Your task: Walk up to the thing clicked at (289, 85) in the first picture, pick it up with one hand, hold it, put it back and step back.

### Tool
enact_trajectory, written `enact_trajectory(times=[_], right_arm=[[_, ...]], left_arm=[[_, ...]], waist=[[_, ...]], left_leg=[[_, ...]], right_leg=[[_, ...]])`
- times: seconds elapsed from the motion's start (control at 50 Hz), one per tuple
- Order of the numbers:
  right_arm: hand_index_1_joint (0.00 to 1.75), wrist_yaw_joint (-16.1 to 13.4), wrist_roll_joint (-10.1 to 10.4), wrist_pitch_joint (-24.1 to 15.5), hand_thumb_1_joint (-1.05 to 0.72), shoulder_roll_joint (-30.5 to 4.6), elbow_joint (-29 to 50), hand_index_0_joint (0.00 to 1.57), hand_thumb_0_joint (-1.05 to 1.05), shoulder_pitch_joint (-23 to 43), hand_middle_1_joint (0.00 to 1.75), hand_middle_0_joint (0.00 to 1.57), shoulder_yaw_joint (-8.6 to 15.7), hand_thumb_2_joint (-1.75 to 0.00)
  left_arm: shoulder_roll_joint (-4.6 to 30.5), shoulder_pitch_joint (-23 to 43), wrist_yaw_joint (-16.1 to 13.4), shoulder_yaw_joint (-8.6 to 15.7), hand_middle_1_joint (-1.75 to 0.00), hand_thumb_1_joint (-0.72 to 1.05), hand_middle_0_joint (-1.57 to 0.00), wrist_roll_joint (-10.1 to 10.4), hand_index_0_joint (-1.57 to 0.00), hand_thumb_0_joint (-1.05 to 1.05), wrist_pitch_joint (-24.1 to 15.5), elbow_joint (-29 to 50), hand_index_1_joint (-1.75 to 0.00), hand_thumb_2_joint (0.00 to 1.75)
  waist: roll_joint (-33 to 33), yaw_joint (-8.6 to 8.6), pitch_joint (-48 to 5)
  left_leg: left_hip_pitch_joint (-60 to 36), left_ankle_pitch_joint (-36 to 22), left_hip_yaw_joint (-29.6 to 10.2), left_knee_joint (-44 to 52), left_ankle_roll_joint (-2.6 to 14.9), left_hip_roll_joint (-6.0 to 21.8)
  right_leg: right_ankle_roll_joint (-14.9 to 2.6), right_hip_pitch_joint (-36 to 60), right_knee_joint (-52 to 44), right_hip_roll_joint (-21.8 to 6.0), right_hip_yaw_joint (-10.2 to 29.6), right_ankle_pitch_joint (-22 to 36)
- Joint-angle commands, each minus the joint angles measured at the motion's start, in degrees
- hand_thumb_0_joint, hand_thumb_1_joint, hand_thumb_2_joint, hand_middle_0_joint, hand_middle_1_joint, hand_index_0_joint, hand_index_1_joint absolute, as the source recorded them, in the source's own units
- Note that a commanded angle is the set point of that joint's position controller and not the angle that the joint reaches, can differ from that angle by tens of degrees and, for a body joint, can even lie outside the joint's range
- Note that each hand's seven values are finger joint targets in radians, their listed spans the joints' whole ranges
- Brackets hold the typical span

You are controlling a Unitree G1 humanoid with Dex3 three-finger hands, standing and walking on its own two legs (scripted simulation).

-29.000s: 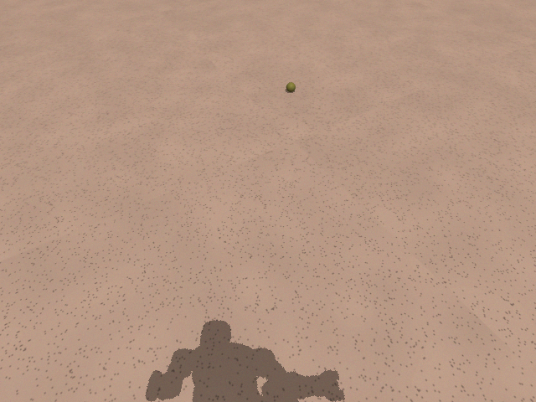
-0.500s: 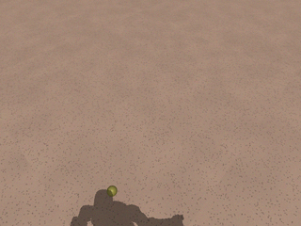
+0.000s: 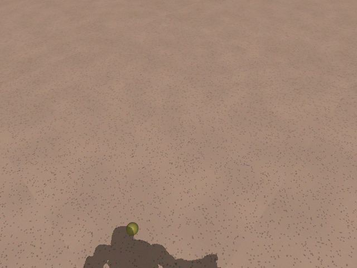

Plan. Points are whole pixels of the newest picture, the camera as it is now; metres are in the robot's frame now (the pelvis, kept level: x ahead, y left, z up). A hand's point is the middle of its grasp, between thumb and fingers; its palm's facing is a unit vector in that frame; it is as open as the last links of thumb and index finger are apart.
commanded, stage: rise first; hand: left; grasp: from above
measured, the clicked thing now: (132, 228) +0.43 +0.27 -0.75
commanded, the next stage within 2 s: none
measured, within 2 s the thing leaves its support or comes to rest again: neither
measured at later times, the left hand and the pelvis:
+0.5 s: hand out of the picture +0.14 +0.26 -0.20, palm faces -0.09 -0.91 -0.41, open 13.2 cm; pelvis -0.01 +0.01 -0.06, yaw -1 degrees
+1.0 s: hand out of the picture +0.13 +0.27 -0.25, palm faces -0.21 -0.85 -0.49, open 14.2 cm; pelvis -0.01 +0.02 -0.11, yaw -2 degrees
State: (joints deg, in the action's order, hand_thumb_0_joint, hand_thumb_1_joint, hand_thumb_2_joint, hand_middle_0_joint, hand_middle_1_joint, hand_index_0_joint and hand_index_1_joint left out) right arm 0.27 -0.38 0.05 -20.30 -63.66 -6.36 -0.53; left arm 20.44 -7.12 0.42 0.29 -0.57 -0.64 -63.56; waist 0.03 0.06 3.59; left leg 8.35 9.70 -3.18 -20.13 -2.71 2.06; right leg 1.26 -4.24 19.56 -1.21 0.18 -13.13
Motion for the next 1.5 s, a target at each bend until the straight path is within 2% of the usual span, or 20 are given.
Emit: enact_trajectory(times=[0.0, 0.02, 0.04, 0.08, 0.12, 0.16, 0.22, 0.32, 0.4, 0.46, 0.94, 1.0, 1.1, 1.18, 1.22, 1.26, 1.28, 1.38, 1.44, 1.48], right_arm=[[0.30, -2.47, 3.60, -4.41, -0.94, -4.32, 15.26, 0.20, 0.00, -1.49, 0.30, 0.20, 1.16, -0.91], [0.30, -2.77, 3.56, -3.83, -0.93, -5.98, 14.21, 0.20, 0.00, -2.99, 0.30, 0.20, 1.84, -0.91], [0.30, -2.61, 3.31, -3.21, -0.92, -6.29, 16.06, 0.20, 0.00, -3.42, 0.30, 0.20, 2.76, -0.91], [0.30, -3.04, 2.63, -3.68, -0.88, -5.93, 18.01, 0.20, 0.00, -4.83, 0.30, 0.20, 4.38, -0.89], [0.30, -2.66, 1.65, -4.09, -0.87, -5.55, 20.25, 0.20, 0.00, -6.16, 0.30, 0.20, 5.33, -0.89], [0.30, -2.01, 1.34, -4.17, -0.89, -5.01, 22.87, 0.20, 0.00, -6.69, 0.30, 0.20, 6.30, -0.90], [0.30, -1.51, 1.63, -4.02, -0.90, -4.13, 27.19, 0.20, 0.00, -5.35, 0.30, 0.20, 6.11, -0.90], [0.30, -0.98, 1.74, -4.75, -0.90, -3.51, 31.55, 0.20, 0.00, -4.57, 0.30, 0.20, 6.30, -0.90], [0.30, -0.88, 1.64, -6.26, -0.92, -2.91, 33.93, 0.20, 0.00, -5.28, 0.30, 0.20, 6.39, -0.91], [0.30, -1.53, 1.53, -7.26, -0.91, -2.74, 34.90, 0.20, 0.00, -5.96, 0.30, 0.20, 6.63, -0.91], [0.30, -1.12, 0.53, -10.54, -0.92, -1.09, 40.65, 0.20, 0.00, -4.52, 0.30, 0.20, 5.96, -0.91], [0.30, -0.86, 0.47, -10.59, -0.92, -1.07, 40.88, 0.20, 0.00, -4.11, 0.30, 0.20, 5.98, -0.91], [0.30, -0.53, 0.57, -11.38, -0.92, -1.69, 40.14, 0.20, 0.00, -2.77, 0.30, 0.20, 5.90, -0.90], [0.30, -0.25, 0.18, -12.54, -0.90, -2.56, 38.21, 0.20, 0.00, -1.38, 0.30, 0.20, 5.98, -0.90], [0.30, -0.04, 0.02, -13.17, -0.90, -2.85, 37.58, 0.20, 0.00, -0.66, 0.30, 0.20, 6.16, -0.90], [0.30, 0.10, 0.13, -13.38, -0.91, -3.67, 36.61, 0.20, 0.00, -0.88, 0.30, 0.20, 6.70, -0.90], [0.30, 0.17, 0.13, -13.44, -0.91, -3.96, 36.24, 0.20, 0.00, -0.92, 0.30, 0.20, 6.95, -0.90], [0.30, 0.56, 0.23, -12.29, -0.91, -5.62, 32.57, 0.20, 0.00, -0.93, 0.30, 0.20, 7.05, -0.90], [0.30, 1.12, 0.14, -10.90, -0.90, -5.73, 31.16, 0.20, 0.00, -2.32, 0.30, 0.20, 7.32, -0.90], [0.30, 1.66, -0.28, -10.40, -0.89, -5.69, 29.92, 0.20, 0.00, -2.57, 0.30, 0.20, 7.31, -0.90]], left_arm=[[4.97, 26.60, -1.70, 3.26, -0.52, 0.66, -0.25, 2.22, -0.21, 0.00, -6.01, 19.49, -0.54, 0.94], [9.97, 17.16, -2.05, 6.84, -0.56, 0.58, -0.23, 1.22, -0.19, 0.00, -3.59, 8.36, -0.61, 0.95], [11.57, 13.45, -1.25, 8.63, -0.64, 0.50, -0.22, 0.31, -0.20, 0.00, -2.66, 5.13, -0.67, 0.90], [13.16, 15.79, -0.14, 9.76, -0.79, 0.34, -0.19, -1.84, -0.20, 0.00, -2.72, 6.65, -0.78, 0.86], [12.12, 10.24, 1.44, 10.56, -0.92, 0.19, -0.14, -5.15, -0.17, 0.00, -1.42, 3.06, -0.89, 0.86], [13.71, 5.54, 1.74, 13.54, -0.97, 0.04, -0.13, -7.42, -0.16, 0.00, -0.38, 6.06, -0.94, 0.88], [9.04, 4.48, 0.60, 11.58, -1.03, -0.17, -0.11, -8.27, -0.14, 0.00, 2.94, 10.77, -1.00, 0.89], [8.96, 6.92, -0.68, 11.41, -1.07, -0.49, -0.08, -9.64, -0.09, 0.00, 7.42, 17.26, -1.06, 0.95], [9.47, 5.31, -0.97, 12.87, -1.06, -0.54, -0.09, -10.23, -0.09, 0.00, 7.37, 25.15, -1.05, 0.97], [10.04, 4.29, -0.91, 12.93, -1.06, -0.54, -0.09, -11.27, -0.09, 0.00, 7.37, 32.16, -1.06, 0.98], [6.93, -14.24, -2.39, 11.23, -1.06, -0.58, -0.08, -16.54, -0.07, 0.00, 12.91, 50.48, -1.06, 0.97], [7.00, -14.92, -2.60, 11.15, -1.04, -0.57, -0.09, -17.25, -0.08, 0.00, 12.86, 51.86, -1.04, 0.96], [8.84, -5.73, -3.20, 10.60, -1.04, -0.57, -0.09, -20.92, -0.09, 0.00, 10.52, 48.58, -1.04, 0.96], [13.07, 3.37, -4.47, 12.65, -1.05, -0.55, -0.07, -26.07, -0.08, 0.00, 4.83, 40.99, -1.05, 0.95], [11.98, 5.93, -4.61, 10.60, -1.04, -0.53, -0.09, -28.14, -0.08, 0.00, 1.63, 39.05, -1.04, 0.96], [14.82, 9.08, -5.02, 11.17, -1.05, -0.55, -0.09, -30.73, -0.09, 0.00, -1.19, 40.52, -1.05, 0.98], [14.46, 10.79, -5.21, 9.49, -1.05, -0.55, -0.09, -31.49, -0.09, 0.00, -2.44, 41.44, -1.05, 0.98], [23.64, 19.25, -8.38, 14.87, -1.06, -0.56, -0.09, -38.25, -0.09, 0.00, -5.70, 31.71, -1.07, 0.99], [24.79, 23.46, -9.41, 14.89, -1.10, -0.55, -0.08, -41.72, -0.08, 0.00, -6.08, 27.97, -1.09, 0.99], [22.81, 28.43, -9.31, 12.62, -1.09, -0.55, -0.07, -43.08, -0.07, 0.00, -6.83, 24.27, -1.09, 1.01]], waist=[[1.94, -5.25, -4.15], [-1.16, -4.10, -2.25], [-2.35, -2.28, -2.44], [-1.70, -1.74, -8.92], [-2.52, -1.20, -12.81], [1.72, 2.10, -18.15], [3.30, 1.65, -17.55], [0.86, -0.05, -15.49], [1.79, -0.32, -17.57], [2.77, -1.08, -21.33], [5.34, -1.19, -28.11], [5.40, -0.91, -27.97], [4.85, -3.11, -25.35], [5.09, -2.86, -26.19], [5.89, -2.65, -28.03], [8.34, -1.83, -34.63], [8.96, -2.46, -36.94], [9.02, -0.68, -39.90], [8.02, 0.22, -45.09], [5.74, -0.85, -44.90]], left_leg=[[3.45, 1.27, 5.30, -2.21, 2.58, -2.77], [5.78, 2.65, 5.12, -3.15, 2.87, -3.06], [7.44, 2.35, 5.14, -4.84, 2.86, -2.40], [7.78, -0.56, 4.84, -7.88, 2.90, -2.49], [10.94, -3.28, 4.45, -12.19, 2.92, -2.98], [11.84, -5.66, 4.77, -14.39, 2.36, -3.49], [13.21, -3.96, 4.50, -14.69, 1.89, -3.14], [20.28, 1.87, 4.00, -20.46, 2.08, -2.28], [23.93, 4.89, 3.76, -24.63, 2.32, -1.99], [23.73, 1.99, 3.65, -27.79, 2.42, -1.66], [35.51, -3.27, 1.00, -43.06, 2.77, -0.57], [38.20, 0.06, 1.18, -44.60, 2.81, -0.71], [45.57, 7.60, 0.47, -48.98, 2.89, -0.76], [54.41, 15.14, 0.06, -55.31, 2.87, -1.02], [57.02, 19.03, -0.11, -57.41, 2.62, -1.12], [56.28, 16.59, 0.13, -60.50, 2.34, -1.08], [56.64, 16.03, 0.10, -62.11, 2.31, -0.96], [63.86, 13.50, -0.30, -69.89, 2.40, -0.83], [66.12, 9.31, 1.28, -75.73, 2.98, -1.03], [70.70, 11.66, 1.33, -78.60, 3.19, -1.13]], right_leg=[[-1.23, -12.93, 1.32, 0.65, -1.43, 4.66], [-1.42, -13.87, 1.27, 1.10, -2.20, 1.71], [-1.55, -13.88, 2.99, 1.58, -2.69, 0.74], [-1.67, -14.97, 6.54, 1.45, -2.10, 3.61], [-1.53, -16.31, 10.71, 1.29, -1.99, 6.43], [-1.99, -15.25, 13.49, 1.33, -1.74, 7.17], [-2.09, -17.75, 14.75, 1.79, -2.19, 4.49], [-1.89, -25.94, 19.77, 2.22, -2.54, -1.99], [-1.64, -30.01, 24.30, 2.07, -2.08, -4.46], [-1.59, -32.11, 27.33, 1.93, -1.59, -1.31], [-1.79, -45.38, 43.14, 2.44, -3.08, 0.66], [-1.86, -47.52, 44.49, 2.56, -3.05, -1.53], [-2.08, -55.99, 49.33, 2.59, -2.98, -7.13], [-2.21, -65.88, 56.65, 2.40, -2.42, -13.43], [-2.32, -70.30, 59.89, 2.49, -2.41, -16.40], [-2.41, -72.42, 63.27, 2.52, -2.16, -14.65], [-2.40, -73.88, 64.86, 2.66, -2.35, -14.05], [-2.59, -82.74, 72.89, 3.09, -3.27, -13.49], [-2.39, -83.36, 75.46, 3.43, -3.31, -10.25], [-2.36, -85.55, 77.32, 3.74, -3.87, -11.93]])
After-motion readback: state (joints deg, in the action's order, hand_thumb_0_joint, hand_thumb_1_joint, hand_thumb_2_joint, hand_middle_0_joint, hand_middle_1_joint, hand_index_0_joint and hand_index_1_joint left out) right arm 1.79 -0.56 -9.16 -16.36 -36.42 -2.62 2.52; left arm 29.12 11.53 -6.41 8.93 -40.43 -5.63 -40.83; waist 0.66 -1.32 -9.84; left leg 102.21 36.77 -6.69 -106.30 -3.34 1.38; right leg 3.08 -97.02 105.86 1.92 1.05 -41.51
